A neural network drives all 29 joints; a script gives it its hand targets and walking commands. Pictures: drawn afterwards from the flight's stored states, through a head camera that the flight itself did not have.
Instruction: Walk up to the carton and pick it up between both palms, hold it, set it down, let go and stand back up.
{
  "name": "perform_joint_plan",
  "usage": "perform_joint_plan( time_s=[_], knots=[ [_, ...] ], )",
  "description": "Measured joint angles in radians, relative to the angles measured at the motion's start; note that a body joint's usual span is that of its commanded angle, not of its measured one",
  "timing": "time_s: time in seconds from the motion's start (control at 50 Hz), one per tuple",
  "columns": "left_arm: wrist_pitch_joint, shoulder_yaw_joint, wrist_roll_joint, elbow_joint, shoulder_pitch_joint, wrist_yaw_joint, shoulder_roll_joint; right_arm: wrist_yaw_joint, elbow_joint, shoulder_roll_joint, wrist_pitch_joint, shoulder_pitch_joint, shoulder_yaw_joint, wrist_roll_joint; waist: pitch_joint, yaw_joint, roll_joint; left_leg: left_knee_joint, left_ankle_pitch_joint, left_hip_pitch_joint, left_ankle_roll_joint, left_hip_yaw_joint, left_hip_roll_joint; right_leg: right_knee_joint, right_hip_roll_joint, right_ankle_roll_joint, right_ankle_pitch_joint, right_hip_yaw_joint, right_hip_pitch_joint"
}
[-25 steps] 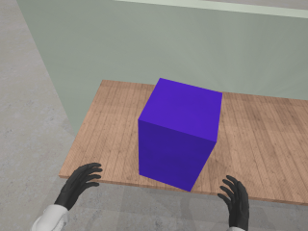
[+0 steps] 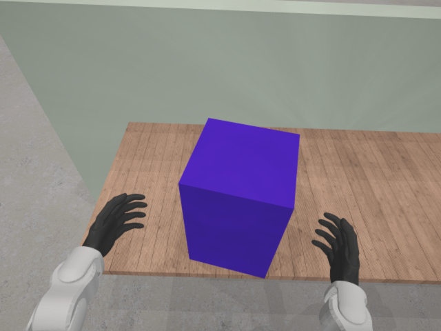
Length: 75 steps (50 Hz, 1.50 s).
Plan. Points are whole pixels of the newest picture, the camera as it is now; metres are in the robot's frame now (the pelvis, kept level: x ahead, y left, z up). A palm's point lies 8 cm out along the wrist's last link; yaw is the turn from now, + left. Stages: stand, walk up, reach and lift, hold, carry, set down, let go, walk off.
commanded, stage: reach and lift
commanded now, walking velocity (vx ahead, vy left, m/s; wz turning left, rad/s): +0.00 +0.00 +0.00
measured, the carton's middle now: (238, 203) +0.39 -0.02 -0.01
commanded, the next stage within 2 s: none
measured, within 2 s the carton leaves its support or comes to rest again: neither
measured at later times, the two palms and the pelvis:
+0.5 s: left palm (117, 180) +0.34 +0.20 +0.12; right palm (357, 225) +0.27 -0.19 +0.11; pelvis -0.02 +0.01 +0.00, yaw -1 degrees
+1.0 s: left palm (129, 133) +0.40 +0.19 +0.17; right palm (360, 178) +0.33 -0.20 +0.15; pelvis -0.02 +0.01 +0.00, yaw +0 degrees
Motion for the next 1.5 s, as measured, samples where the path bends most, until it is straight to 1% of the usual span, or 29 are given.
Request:
perform_joint_plan(
  time_s=[0.22,0.4,0.62,0.8,0.98,1.14,1.32,1.5],
  knots=[
    [0.139,0.025,0.022,0.032,-0.157,0.01,-0.019,0.022,-0.019,-0.041,0.159,-0.139,-0.026,0.04,-0.008,-0.022,-0.007,-0.023,0.015,0.021,0.008,0.012,-0.006,-0.018,-0.005,0.006,0.018,0.016,0.014],
    [0.235,0.044,0.034,0.106,-0.319,0.017,-0.017,0.036,0.021,-0.062,0.273,-0.296,-0.07,0.064,-0.014,-0.046,-0.02,-0.025,0.026,0.017,0.015,0.02,-0.012,-0.015,-0.01,0.012,0.029,0.027,0.005],
    [0.312,0.065,0.053,0.231,-0.519,0.029,-0.01,0.04,0.146,-0.083,0.339,-0.505,-0.108,0.094,-0.02,-0.074,-0.025,-0.018,0.033,-0.001,0.022,0.024,-0.015,-0.014,-0.013,0.018,0.041,0.034,-0.013],
    [0.34,0.062,0.058,0.325,-0.651,0.044,0.012,0.037,0.255,-0.091,0.354,-0.645,-0.126,0.111,-0.025,-0.094,-0.03,-0.007,0.032,-0.029,0.022,0.016,-0.017,-0.007,-0.013,0.019,0.04,0.027,-0.036],
    [0.34,0.056,0.065,0.437,-0.774,0.057,0.028,0.037,0.367,-0.104,0.341,-0.766,-0.135,0.133,-0.039,-0.117,-0.034,0.006,0.031,-0.067,0.021,0.005,-0.016,-0.002,-0.013,0.019,0.04,0.017,-0.066],
    [0.303,0.041,0.059,0.605,-0.903,0.069,0.042,0.041,0.497,-0.114,0.331,-0.89,-0.134,0.144,-0.065,-0.133,-0.031,0.013,0.034,-0.105,0.021,-0.001,-0.016,0.002,-0.013,0.018,0.043,0.011,-0.102],
    [0.22,0.02,0.06,0.82,-1.022,0.071,0.046,0.036,0.68,-0.092,0.29,-1.011,-0.128,0.137,-0.096,-0.153,-0.028,0.017,0.039,-0.139,0.02,-0.01,-0.017,0.002,-0.013,0.016,0.048,0.003,-0.131],
    [0.096,0.015,0.08,0.967,-1.014,0.076,-0.003,0.028,0.808,-0.045,0.179,-0.995,-0.127,0.106,-0.109,-0.157,-0.025,0.041,0.034,-0.169,0.017,-0.018,-0.013,0.019,-0.009,0.014,0.044,-0.004,-0.156]
  ],
)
